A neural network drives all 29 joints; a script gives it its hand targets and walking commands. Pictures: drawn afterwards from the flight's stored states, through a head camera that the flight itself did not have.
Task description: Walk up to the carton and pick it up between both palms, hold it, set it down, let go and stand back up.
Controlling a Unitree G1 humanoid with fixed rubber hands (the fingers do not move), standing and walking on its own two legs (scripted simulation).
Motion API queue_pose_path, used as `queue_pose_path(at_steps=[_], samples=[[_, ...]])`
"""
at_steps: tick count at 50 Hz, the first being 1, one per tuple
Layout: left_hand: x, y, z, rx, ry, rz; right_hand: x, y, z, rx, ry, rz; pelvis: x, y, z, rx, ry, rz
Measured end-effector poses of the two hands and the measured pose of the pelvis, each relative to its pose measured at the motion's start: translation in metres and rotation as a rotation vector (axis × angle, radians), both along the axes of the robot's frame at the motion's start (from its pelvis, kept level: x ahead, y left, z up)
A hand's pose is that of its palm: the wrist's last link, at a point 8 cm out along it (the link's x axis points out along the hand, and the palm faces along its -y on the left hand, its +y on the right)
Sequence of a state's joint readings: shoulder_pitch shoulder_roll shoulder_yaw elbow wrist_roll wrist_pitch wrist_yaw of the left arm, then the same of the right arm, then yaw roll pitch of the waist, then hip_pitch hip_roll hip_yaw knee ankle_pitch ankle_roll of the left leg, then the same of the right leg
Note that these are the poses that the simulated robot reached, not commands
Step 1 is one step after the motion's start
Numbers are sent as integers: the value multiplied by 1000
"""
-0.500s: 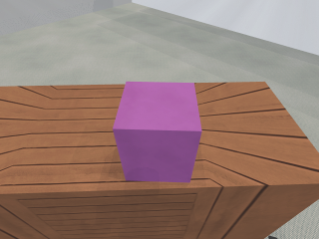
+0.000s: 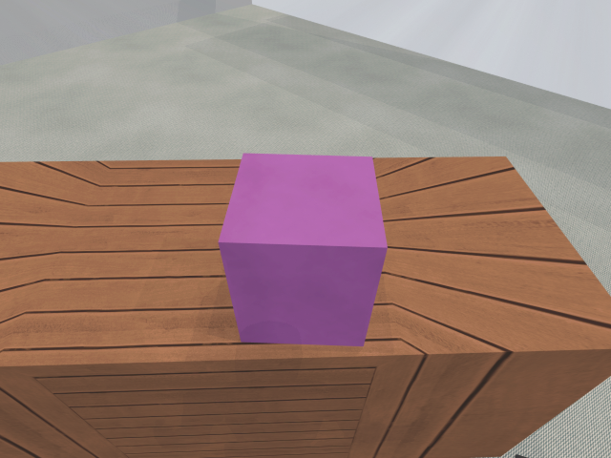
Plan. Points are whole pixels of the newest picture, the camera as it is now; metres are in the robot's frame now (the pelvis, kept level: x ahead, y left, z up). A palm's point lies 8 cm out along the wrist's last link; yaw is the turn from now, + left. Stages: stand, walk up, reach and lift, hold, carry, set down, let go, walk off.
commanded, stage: stand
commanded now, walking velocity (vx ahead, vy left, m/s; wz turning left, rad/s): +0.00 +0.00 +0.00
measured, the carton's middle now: (304, 252) +0.44 +0.01 +0.02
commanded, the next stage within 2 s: none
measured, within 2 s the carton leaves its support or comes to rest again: neither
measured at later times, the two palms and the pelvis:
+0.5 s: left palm out of the picture +0.10 +0.30 -0.10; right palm out of the picture +0.09 -0.30 -0.10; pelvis +0.00 +0.00 +0.00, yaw +0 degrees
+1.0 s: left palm out of the picture +0.10 +0.30 -0.10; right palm out of the picture +0.09 -0.30 -0.10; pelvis +0.00 +0.00 +0.00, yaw +0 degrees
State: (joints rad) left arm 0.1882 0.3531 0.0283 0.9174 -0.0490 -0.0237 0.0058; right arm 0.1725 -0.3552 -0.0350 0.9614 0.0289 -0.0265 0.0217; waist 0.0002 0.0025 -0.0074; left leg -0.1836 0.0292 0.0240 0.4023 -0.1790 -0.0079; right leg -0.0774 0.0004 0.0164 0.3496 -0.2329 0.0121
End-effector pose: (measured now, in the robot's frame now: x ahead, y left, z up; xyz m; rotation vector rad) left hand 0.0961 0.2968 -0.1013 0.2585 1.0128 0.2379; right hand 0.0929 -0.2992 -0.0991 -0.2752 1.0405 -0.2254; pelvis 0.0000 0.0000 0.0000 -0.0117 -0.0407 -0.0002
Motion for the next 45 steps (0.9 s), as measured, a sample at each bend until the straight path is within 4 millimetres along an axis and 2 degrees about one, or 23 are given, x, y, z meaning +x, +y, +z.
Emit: queue_pose_path(at_steps=[12, 22, 45], samples=[[-5, 1, -2, 2, 28, 3, -5, 0, -4, 4, 26, -3, 0, 0, 0, 0, 0, 0], [1, 0, -2, -3, 17, 0, -6, -1, -3, -3, 31, -5, 0, 0, 0, 0, -1, 0], [2, 0, -4, -5, 26, 1, -7, -1, -3, -6, 36, -5, 0, 0, 0, 0, -1, 0]])
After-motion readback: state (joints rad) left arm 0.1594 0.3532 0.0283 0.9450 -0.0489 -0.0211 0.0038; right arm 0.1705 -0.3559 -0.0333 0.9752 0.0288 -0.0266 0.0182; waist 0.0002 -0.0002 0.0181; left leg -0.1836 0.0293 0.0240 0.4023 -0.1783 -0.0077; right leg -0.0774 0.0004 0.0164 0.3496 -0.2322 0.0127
